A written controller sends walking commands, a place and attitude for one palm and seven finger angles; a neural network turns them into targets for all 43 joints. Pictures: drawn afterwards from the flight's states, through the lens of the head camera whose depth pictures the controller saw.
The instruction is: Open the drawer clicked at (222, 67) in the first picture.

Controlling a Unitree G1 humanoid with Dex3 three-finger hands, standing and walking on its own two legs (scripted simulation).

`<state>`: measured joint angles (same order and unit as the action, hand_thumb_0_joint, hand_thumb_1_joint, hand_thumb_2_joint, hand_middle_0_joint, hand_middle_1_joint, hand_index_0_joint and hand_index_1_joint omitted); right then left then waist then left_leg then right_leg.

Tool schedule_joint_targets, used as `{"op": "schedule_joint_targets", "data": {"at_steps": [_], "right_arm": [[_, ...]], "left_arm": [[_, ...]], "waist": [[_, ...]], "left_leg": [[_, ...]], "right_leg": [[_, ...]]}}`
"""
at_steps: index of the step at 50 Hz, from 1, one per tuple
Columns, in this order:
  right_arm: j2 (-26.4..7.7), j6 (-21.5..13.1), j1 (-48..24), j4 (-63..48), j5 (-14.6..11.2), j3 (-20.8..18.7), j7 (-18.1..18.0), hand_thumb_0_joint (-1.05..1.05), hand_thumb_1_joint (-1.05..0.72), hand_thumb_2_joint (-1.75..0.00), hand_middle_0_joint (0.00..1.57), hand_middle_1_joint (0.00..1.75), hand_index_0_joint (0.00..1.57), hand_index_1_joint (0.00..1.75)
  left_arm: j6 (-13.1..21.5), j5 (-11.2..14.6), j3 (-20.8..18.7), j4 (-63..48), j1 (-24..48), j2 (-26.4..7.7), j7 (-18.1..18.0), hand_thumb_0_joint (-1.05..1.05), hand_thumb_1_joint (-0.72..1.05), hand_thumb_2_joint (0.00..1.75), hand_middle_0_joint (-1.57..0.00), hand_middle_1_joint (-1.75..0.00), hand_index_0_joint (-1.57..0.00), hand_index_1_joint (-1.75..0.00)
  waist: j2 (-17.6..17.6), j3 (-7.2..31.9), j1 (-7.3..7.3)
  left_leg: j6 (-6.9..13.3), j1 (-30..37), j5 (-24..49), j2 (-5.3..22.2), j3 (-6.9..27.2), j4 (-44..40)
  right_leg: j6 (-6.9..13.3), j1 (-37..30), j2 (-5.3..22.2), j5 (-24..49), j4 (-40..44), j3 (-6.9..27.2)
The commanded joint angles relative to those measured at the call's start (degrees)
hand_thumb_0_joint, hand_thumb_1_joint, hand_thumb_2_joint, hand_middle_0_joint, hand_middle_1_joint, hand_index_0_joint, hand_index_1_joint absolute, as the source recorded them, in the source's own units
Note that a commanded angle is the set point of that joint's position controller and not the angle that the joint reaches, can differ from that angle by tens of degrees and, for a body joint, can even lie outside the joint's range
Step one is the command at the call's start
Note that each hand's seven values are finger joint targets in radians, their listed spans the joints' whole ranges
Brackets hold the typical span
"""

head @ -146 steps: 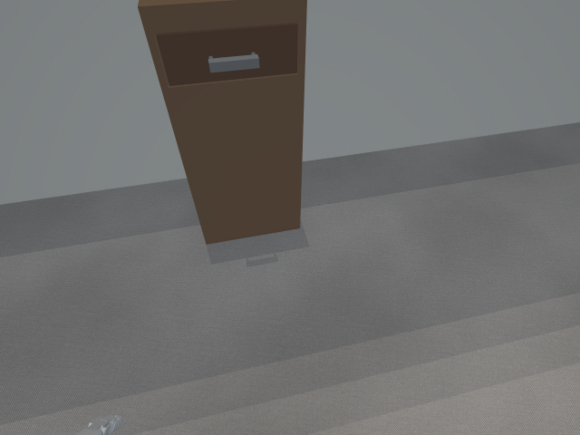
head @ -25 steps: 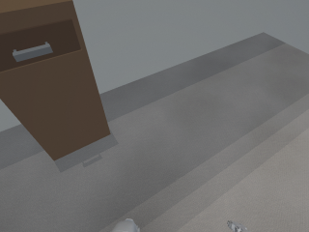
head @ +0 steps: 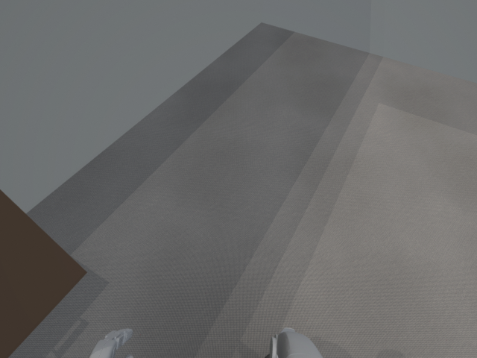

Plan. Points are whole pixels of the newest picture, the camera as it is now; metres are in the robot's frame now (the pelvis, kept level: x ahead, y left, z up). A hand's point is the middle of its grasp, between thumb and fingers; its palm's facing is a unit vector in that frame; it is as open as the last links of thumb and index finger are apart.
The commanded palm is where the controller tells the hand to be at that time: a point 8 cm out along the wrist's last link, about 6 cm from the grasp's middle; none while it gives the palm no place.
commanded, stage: walk to a spot facing it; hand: left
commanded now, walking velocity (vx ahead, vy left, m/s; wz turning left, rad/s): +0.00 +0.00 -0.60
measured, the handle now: out of the picture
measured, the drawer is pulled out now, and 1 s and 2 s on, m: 0.00 0.00 0.00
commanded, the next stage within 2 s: turn to face it in 0.18 s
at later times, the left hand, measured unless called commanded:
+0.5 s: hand (149, 345) +0.17 +0.17 -0.16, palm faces -0.12 -0.97 -0.21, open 7.4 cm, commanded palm none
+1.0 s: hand out of the picture +0.15 +0.21 -0.15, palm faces +0.09 -0.96 -0.25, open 7.4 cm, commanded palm none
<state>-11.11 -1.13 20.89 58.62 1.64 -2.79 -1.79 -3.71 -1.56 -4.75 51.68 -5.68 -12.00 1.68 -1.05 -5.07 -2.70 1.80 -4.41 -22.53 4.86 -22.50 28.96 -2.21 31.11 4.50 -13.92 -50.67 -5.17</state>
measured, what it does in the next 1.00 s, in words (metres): steps on the spot: right foot, then left foot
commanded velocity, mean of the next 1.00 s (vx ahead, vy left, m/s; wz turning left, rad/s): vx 0.00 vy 0.00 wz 0.30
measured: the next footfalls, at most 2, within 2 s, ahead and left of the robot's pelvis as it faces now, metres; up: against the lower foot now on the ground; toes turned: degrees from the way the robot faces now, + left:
right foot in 0.10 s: +0.12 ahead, -0.11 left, +0.00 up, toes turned -11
left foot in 0.54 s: +0.13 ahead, +0.11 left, +0.00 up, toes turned -4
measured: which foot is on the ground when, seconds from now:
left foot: down 0.00-0.12, up 0.14-0.52, down 0.54-1.00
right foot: up 0.00-0.08, down 0.10-0.56, up 0.58-1.00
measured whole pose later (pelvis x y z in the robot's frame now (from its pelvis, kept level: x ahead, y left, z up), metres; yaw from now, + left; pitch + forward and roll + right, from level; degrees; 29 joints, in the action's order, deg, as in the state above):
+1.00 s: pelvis +0.04 +0.01 +0.01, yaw +5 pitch +2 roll -1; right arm -11.9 2.9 15.9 56.1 1.5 -4.2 -0.6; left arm -2.6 0.1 -4.0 53.6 -6.8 -12.1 -1.3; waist 1.8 -3.1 -3.2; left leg 1.4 -19.4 -8.1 -3.8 8.1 26.1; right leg -3.9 19.3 0.2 -24.7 -42.1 1.1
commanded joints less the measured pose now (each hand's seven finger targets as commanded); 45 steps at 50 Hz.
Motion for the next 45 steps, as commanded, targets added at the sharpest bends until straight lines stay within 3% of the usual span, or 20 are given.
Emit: {"op": "schedule_joint_targets", "data": {"at_steps": [1,3,4,5,6,7,8,10,11,14,18,22,25,26,27,28,29,34,40,45], "right_arm": [[-9.25,-0.64,1.93,-3.11,0.05,-2.08,0.14,0.00,-0.90,-0.90,0.20,0.30,0.20,0.30],[-10.75,-0.35,0.76,-4.02,-0.29,-2.55,0.41,0.00,-0.90,-0.90,0.20,0.30,0.20,0.30],[-10.69,-0.20,0.78,-4.71,-0.73,-2.59,0.91,0.00,-0.90,-0.90,0.20,0.30,0.20,0.30],[-7.54,0.18,1.28,-6.95,-1.40,-1.81,1.42,0.00,-0.90,-0.90,0.20,0.30,0.20,0.30],[-5.42,0.33,-1.94,-9.14,-1.50,-1.34,0.90,0.00,-0.90,-0.90,0.20,0.30,0.20,0.30],[-6.19,0.75,-4.19,-9.51,-1.66,-1.39,0.13,0.00,-0.90,-0.90,0.20,0.30,0.20,0.30],[-5.07,1.07,-5.65,-9.74,-1.42,-1.17,0.40,0.00,-0.90,-0.90,0.20,0.30,0.20,0.30],[-5.68,2.22,-7.10,-8.42,-0.82,-1.52,0.43,0.00,-0.90,-0.90,0.20,0.30,0.20,0.30],[-4.95,2.89,-5.42,-7.54,-0.57,-1.53,0.39,0.00,-0.90,-0.90,0.20,0.30,0.20,0.30],[-4.43,3.70,-3.15,-6.49,-0.40,-1.67,0.38,0.00,-0.90,-0.90,0.20,0.30,0.20,0.30],[-3.65,3.38,-3.80,-5.39,-0.23,-1.01,0.62,0.00,-0.90,-0.90,0.20,0.30,0.20,0.30],[-2.59,1.89,-6.94,-5.65,-1.05,0.04,0.99,0.00,-0.90,-0.90,0.20,0.30,0.20,0.30],[-2.54,1.25,-4.45,-3.82,-1.14,0.41,1.05,0.00,-0.90,-0.90,0.20,0.30,0.20,0.30],[-4.69,0.95,-3.63,-3.46,-1.16,0.22,1.16,0.00,-0.90,-0.90,0.20,0.30,0.20,0.30],[-8.21,0.71,-3.59,-4.03,-0.64,-0.43,1.19,0.00,-0.90,-0.90,0.20,0.30,0.20,0.30],[-10.65,1.32,-5.10,-5.02,-0.22,-0.90,1.12,0.00,-0.90,-0.90,0.20,0.30,0.20,0.30],[-10.38,1.39,-6.08,-4.89,0.02,-0.89,0.70,0.00,-0.90,-0.90,0.20,0.30,0.20,0.30],[-9.14,1.17,-5.67,-5.12,-0.46,-1.25,0.08,0.00,-0.90,-0.90,0.20,0.30,0.20,0.30],[-10.21,1.43,-1.84,-4.83,-0.46,-2.69,0.28,0.00,-0.90,-0.90,0.20,0.30,0.20,0.30],[-11.71,2.12,-2.48,-5.53,-0.21,-3.68,0.56,0.00,-0.90,-0.90,0.20,0.30,0.20,0.30]], "left_arm": [[1.53,-0.05,-0.14,-5.24,1.65,-2.02,-0.19,0.00,0.90,0.90,-0.20,-0.30,-0.20,-0.30],[2.54,-0.10,-0.66,-4.22,-4.34,-3.90,-0.48,0.00,0.90,0.90,-0.20,-0.30,-0.20,-0.30],[3.49,-0.35,-1.20,-2.81,-9.67,-6.46,-0.79,0.00,0.90,0.90,-0.20,-0.30,-0.20,-0.30],[4.47,-0.58,-2.50,-1.51,-15.46,-12.74,-1.51,0.00,0.90,0.90,-0.20,-0.30,-0.20,-0.30],[4.29,1.07,-3.27,-0.21,-18.43,-17.05,-2.33,0.00,0.90,0.90,-0.20,-0.30,-0.20,-0.30],[3.86,1.51,-2.92,-0.39,-17.03,-15.68,-3.05,0.00,0.90,0.90,-0.20,-0.30,-0.20,-0.30],[3.75,1.39,-2.46,-1.88,-13.45,-13.39,-3.24,0.00,0.90,0.90,-0.20,-0.30,-0.20,-0.30],[3.51,1.49,-1.37,-3.32,-6.56,-10.42,-3.25,0.00,0.90,0.90,-0.20,-0.30,-0.20,-0.30],[3.73,1.32,-1.08,-3.72,-5.00,-9.85,-3.19,0.00,0.90,0.90,-0.20,-0.30,-0.20,-0.30],[3.89,0.60,-0.99,-3.67,-3.44,-9.18,-2.99,0.00,0.90,0.90,-0.20,-0.30,-0.20,-0.30],[3.93,0.17,-0.35,-2.15,-6.30,-7.01,-2.94,0.00,0.90,0.90,-0.20,-0.30,-0.20,-0.30],[4.46,-0.29,0.49,-0.30,-7.68,-6.82,-3.32,0.00,0.90,0.90,-0.20,-0.30,-0.20,-0.30],[3.96,0.52,0.52,1.09,-7.81,-6.71,-3.67,0.00,0.90,0.90,-0.20,-0.30,-0.20,-0.30],[3.54,0.95,0.72,1.07,-9.23,-5.50,-3.66,0.00,0.90,0.90,-0.20,-0.30,-0.20,-0.30],[3.10,1.20,0.95,0.72,-10.76,-3.23,-3.49,0.00,0.90,0.90,-0.20,-0.30,-0.20,-0.30],[2.84,1.18,1.15,0.29,-9.88,-2.62,-3.42,0.00,0.90,0.90,-0.20,-0.30,-0.20,-0.30],[2.68,0.76,1.07,-0.04,-7.91,-3.66,-3.48,0.00,0.90,0.90,-0.20,-0.30,-0.20,-0.30],[2.49,0.55,-0.17,0.61,-6.07,-4.33,-2.77,0.00,0.90,0.90,-0.20,-0.30,-0.20,-0.30],[2.35,0.93,-0.38,-1.04,-2.33,-3.57,-2.91,0.00,0.90,0.90,-0.20,-0.30,-0.20,-0.30],[2.16,1.33,-0.32,-2.25,-1.22,-3.57,-3.07,0.00,0.90,0.90,-0.20,-0.30,-0.20,-0.30]], "waist": [[8.19,1.62,0.76],[8.46,6.60,3.83],[5.20,9.73,6.54],[-9.58,15.93,8.71],[-14.24,19.64,8.83],[-7.24,18.26,8.29],[-9.06,15.78,7.36],[-2.40,9.53,3.93],[-2.15,7.71,2.24],[-3.91,6.16,0.40],[-5.92,8.60,1.35],[-7.21,8.34,2.91],[-5.51,6.85,2.03],[0.61,6.35,2.33],[12.58,5.07,2.93],[17.73,1.71,3.36],[17.98,-0.67,2.81],[7.38,4.04,2.79],[9.16,9.00,0.09],[10.26,10.13,-0.03]], "left_leg": [[4.37,4.08,50.47,17.51,7.56,-2.71],[2.25,4.49,55.77,17.08,5.48,7.81],[-0.32,-2.03,50.89,16.13,4.93,19.27],[-4.36,-20.35,15.24,8.02,3.98,36.44],[-6.71,-29.98,-15.22,0.02,11.27,50.10],[-5.75,-30.22,-13.15,2.69,19.65,50.18],[-5.78,-30.48,-8.68,4.02,20.69,47.97],[-6.38,-27.31,-2.02,4.67,21.46,45.08],[-6.68,-25.92,-0.13,3.98,21.40,43.88],[-7.03,-23.31,2.44,2.72,21.56,39.36],[-5.60,-22.60,3.60,0.52,21.26,33.47],[-4.28,-15.76,0.15,-0.99,20.77,14.76],[-3.99,-7.11,10.35,-1.70,19.76,-1.16],[-2.99,-3.67,14.97,0.56,23.55,-4.96],[0.72,-4.80,23.42,9.40,35.17,-8.52],[6.01,-10.21,26.22,16.04,42.39,-13.37],[8.60,-13.12,26.59,16.27,44.45,-15.69],[7.43,-5.58,31.04,9.30,37.11,-11.92],[8.24,0.44,31.23,8.02,40.88,-10.16],[8.70,-1.40,28.37,7.21,46.21,-9.77]], "right_leg": [[2.06,-1.84,-2.07,-4.65,6.53,-2.47],[3.48,-10.87,-4.08,-3.51,13.46,-3.16],[4.75,-21.66,-3.15,4.23,20.92,-1.15],[10.71,-39.38,10.83,30.97,22.62,19.35],[17.81,-43.25,20.39,60.71,22.52,31.78],[19.12,-41.11,19.42,56.48,22.92,25.42],[16.01,-36.07,15.21,47.54,24.86,23.10],[12.74,-24.78,10.83,35.97,28.02,19.08],[11.84,-20.39,9.46,32.91,29.48,17.72],[10.92,-14.14,6.88,22.40,32.03,16.13],[10.77,-16.93,5.40,12.39,33.11,15.03],[11.90,-18.94,6.82,11.19,32.74,13.52],[8.46,-16.90,6.99,11.36,27.22,10.45],[6.14,-13.67,5.41,6.79,23.23,8.65],[2.91,-9.00,0.50,-2.53,16.56,4.05],[0.40,-7.80,-2.63,-13.35,9.15,0.46],[0.12,-6.62,-2.29,-17.09,0.99,2.53],[-0.91,-0.98,-1.35,-9.60,-10.39,5.27],[-2.46,-0.65,-1.78,-10.40,-5.37,5.84],[-2.12,-4.83,-3.40,-12.31,2.65,6.32]]}}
